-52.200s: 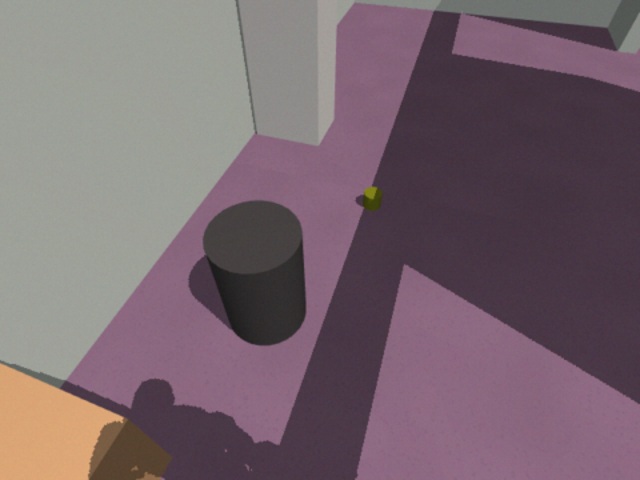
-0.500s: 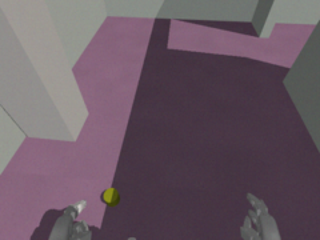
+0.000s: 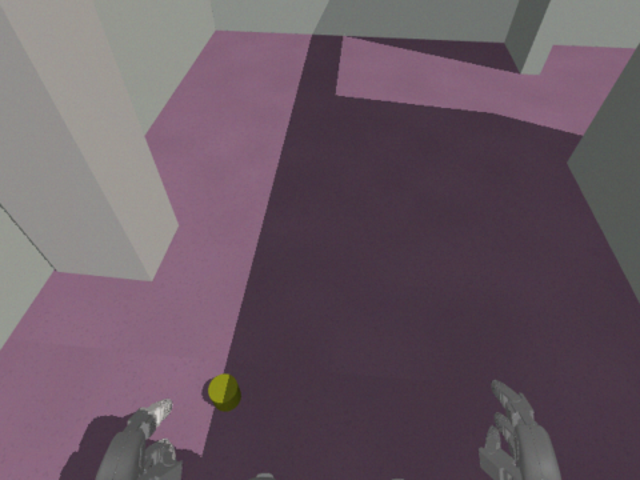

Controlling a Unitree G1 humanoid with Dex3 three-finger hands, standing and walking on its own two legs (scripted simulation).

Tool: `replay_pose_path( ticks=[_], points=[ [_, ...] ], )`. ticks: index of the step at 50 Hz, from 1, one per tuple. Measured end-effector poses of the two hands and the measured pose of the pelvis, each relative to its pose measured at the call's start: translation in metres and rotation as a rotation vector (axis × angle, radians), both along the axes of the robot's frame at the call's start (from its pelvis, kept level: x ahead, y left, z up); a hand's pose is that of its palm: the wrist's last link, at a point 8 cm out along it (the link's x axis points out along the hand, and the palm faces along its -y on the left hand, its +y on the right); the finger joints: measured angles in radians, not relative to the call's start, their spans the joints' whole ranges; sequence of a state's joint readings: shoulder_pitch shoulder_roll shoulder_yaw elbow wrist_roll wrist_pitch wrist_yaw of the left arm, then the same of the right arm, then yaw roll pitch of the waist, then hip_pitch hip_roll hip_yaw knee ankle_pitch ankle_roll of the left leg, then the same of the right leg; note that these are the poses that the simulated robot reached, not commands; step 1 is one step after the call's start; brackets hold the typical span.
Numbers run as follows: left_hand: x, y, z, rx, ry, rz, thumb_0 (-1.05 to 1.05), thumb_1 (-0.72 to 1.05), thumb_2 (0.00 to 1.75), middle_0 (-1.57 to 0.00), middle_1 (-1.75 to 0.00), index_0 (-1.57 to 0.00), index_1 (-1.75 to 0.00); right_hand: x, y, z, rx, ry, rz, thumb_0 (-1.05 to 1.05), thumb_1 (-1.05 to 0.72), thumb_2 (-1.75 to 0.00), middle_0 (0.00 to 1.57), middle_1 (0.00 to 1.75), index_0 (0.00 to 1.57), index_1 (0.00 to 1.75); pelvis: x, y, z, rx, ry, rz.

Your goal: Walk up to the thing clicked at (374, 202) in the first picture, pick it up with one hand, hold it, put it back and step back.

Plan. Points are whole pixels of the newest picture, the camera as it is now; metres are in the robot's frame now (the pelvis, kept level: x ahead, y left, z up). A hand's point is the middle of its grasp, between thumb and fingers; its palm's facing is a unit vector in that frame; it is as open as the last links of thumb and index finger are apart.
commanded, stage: home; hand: left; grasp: from above
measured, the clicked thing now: (225, 392) +0.48 +0.27 -0.68
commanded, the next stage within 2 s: stand in 0.80 s
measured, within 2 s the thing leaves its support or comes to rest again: neither
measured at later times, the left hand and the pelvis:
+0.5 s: hand (180, 468) +0.16 +0.18 -0.05, palm faces +0.04 -0.98 -0.20, open 7.4 cm; pelvis +0.00 +0.00 +0.00, yaw +0 degrees
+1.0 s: hand out of the picture +0.16 +0.20 -0.08, palm faces +0.00 -0.95 -0.30, open 7.4 cm; pelvis -0.01 +0.00 +0.01, yaw +0 degrees
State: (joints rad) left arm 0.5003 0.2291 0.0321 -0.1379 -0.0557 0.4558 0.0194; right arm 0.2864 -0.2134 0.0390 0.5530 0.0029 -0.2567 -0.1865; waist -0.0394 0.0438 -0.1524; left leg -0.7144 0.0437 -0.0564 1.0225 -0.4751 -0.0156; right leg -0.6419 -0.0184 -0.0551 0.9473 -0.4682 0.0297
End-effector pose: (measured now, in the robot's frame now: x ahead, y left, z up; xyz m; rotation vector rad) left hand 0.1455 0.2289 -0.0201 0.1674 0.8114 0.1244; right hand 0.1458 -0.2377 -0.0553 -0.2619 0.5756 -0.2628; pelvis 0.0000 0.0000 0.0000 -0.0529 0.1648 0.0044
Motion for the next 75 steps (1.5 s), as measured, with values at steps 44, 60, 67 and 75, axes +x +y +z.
replay_pose_path(
  ticks=[44,60,67,75],
  points=[
    [-0.004,-0.005,0.0,0.002,-0.005,-0.001,0.01,0.91,0.9,-0.2,-0.3,-0.2,-0.3,-0.006,-0.007,0.0,0.0,-0.001,-0.013,0.01,-0.9,-0.89,0.21,0.3,0.2,0.3,-0.004,-0.005,-0.001,0.003,-0.003,0.0],
    [-0.057,0.056,-0.053,0.144,0.246,0.038,0.01,0.91,0.9,-0.2,-0.3,-0.2,-0.3,-0.06,-0.037,-0.018,0.002,0.508,0.026,0.01,-0.9,-0.89,0.21,0.3,0.2,0.3,-0.007,0.004,0.032,0.046,-0.175,-0.011],
    [-0.095,0.061,-0.053,0.125,0.384,0.083,0.01,0.91,0.9,-0.2,-0.3,-0.2,-0.3,-0.083,-0.031,-0.015,0.031,0.596,-0.018,0.01,-0.91,-0.89,0.2,0.3,0.2,0.3,-0.004,0.009,0.048,0.045,-0.208,-0.013],
    [-0.116,0.059,-0.047,0.122,0.447,0.097,0.01,0.91,0.9,-0.2,-0.3,-0.2,-0.3,-0.093,-0.023,-0.015,0.073,0.628,-0.033,0.01,-0.91,-0.89,0.2,0.3,0.2,0.3,-0.008,0.009,0.058,0.05,-0.24,-0.016]
  ],
)
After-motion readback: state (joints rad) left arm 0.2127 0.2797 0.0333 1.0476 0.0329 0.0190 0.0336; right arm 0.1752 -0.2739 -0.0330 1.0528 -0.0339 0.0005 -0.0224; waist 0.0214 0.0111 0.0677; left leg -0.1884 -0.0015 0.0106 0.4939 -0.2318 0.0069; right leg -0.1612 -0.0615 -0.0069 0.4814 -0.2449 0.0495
